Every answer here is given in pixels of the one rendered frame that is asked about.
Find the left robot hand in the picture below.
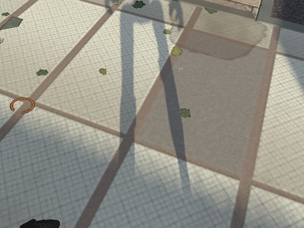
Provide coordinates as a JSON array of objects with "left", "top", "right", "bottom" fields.
[{"left": 20, "top": 218, "right": 60, "bottom": 228}]

